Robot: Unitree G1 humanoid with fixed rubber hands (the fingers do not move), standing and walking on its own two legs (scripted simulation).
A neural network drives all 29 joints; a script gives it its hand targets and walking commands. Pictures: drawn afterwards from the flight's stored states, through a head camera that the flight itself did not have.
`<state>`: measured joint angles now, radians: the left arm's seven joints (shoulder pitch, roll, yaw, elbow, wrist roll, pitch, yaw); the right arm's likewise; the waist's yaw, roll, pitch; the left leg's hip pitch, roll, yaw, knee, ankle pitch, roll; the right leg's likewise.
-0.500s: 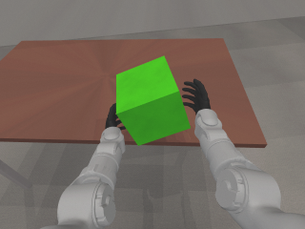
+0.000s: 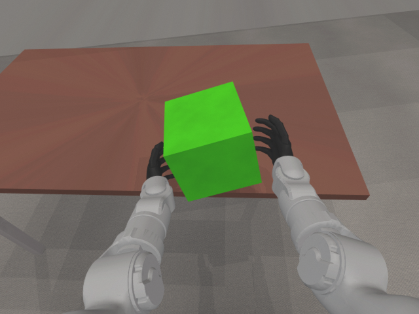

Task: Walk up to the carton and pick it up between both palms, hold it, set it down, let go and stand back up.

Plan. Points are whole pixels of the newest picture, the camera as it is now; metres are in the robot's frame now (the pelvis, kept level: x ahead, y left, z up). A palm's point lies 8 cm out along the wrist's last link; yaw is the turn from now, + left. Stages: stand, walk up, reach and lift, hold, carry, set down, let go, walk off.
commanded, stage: set down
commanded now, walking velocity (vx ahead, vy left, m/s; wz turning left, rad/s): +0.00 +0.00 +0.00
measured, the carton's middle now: (210, 140) +0.49 +0.04 +0.04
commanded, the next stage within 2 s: none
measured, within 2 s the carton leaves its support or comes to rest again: rests again in 0.80 s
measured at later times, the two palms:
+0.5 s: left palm (162, 179) +0.40 +0.14 +0.01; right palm (279, 157) +0.43 -0.11 +0.04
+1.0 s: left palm (167, 185) +0.42 +0.14 -0.04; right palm (276, 172) +0.44 -0.11 -0.02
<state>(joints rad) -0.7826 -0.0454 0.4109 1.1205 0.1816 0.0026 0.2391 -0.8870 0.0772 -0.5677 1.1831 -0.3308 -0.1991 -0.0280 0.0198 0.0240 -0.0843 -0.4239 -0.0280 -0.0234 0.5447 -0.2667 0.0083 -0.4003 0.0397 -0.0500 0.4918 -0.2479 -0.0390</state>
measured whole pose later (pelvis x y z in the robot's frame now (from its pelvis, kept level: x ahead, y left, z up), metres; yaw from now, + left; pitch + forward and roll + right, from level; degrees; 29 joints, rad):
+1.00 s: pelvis +0.02 -0.01 -0.01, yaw +0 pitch +25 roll +0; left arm -0.75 -0.11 0.54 1.06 0.24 -0.38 0.21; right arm -0.83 0.08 -0.54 1.15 -0.38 -0.47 -0.01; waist 0.02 0.03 -0.12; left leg -0.71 -0.02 0.01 0.52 -0.25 0.01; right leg -0.70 0.04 -0.05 0.49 -0.23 -0.05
